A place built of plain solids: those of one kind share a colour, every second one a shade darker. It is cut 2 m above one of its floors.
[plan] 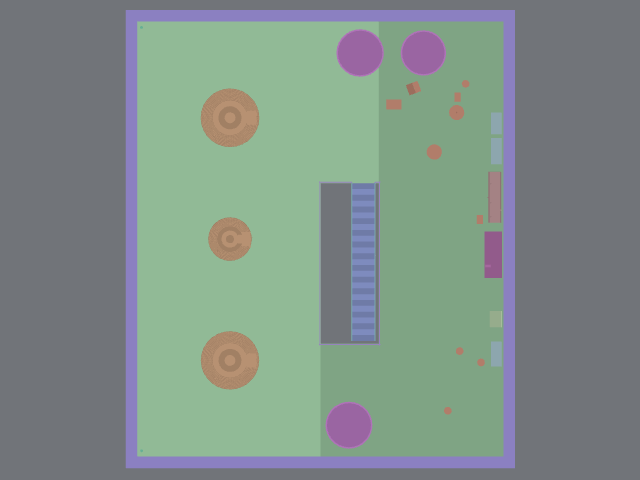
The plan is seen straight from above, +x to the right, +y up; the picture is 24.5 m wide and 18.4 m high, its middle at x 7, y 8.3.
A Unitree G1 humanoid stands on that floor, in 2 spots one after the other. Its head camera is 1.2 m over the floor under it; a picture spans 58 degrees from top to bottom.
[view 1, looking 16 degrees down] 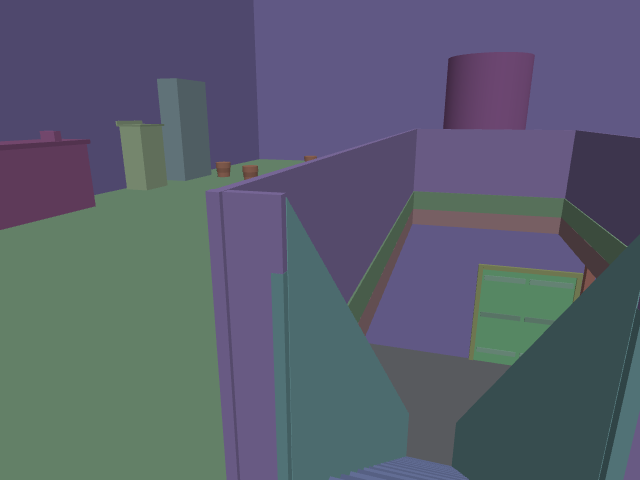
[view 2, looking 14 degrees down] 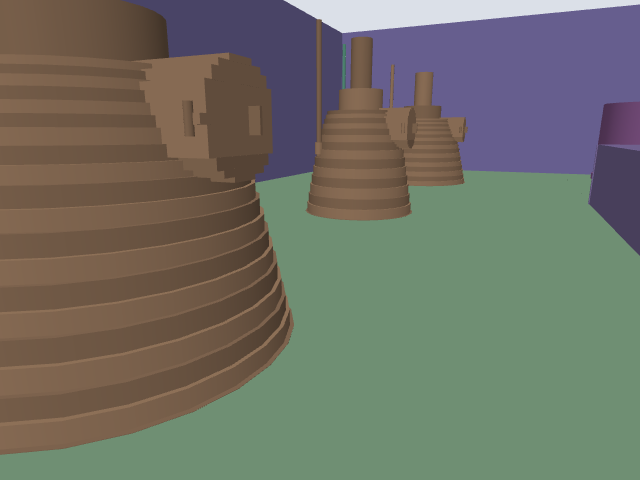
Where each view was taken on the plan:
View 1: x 8.66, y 11.58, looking -73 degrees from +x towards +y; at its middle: well_rail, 2.14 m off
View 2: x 5.75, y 1.90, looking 114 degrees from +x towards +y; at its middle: upper_floor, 4.96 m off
